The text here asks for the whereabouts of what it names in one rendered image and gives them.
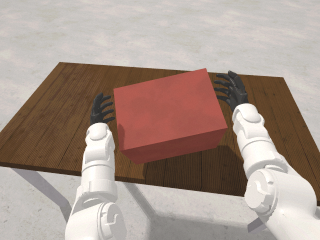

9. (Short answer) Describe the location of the table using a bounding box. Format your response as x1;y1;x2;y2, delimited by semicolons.
0;62;320;234

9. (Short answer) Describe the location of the robot right forearm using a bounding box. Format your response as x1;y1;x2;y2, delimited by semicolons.
232;103;317;211

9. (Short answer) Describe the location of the robot left upper arm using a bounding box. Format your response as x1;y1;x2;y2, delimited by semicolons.
65;201;127;240

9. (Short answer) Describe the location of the carton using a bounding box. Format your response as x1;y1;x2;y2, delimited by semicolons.
113;68;228;165

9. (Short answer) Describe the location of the robot left forearm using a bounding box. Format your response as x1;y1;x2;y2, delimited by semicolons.
65;122;118;240

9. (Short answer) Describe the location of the right robot hand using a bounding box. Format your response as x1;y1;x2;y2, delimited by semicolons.
214;70;249;113

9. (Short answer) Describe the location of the left robot hand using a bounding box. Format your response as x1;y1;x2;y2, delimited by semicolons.
90;92;115;126

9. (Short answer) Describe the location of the robot right upper arm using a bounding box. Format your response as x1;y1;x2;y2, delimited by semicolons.
244;168;320;240

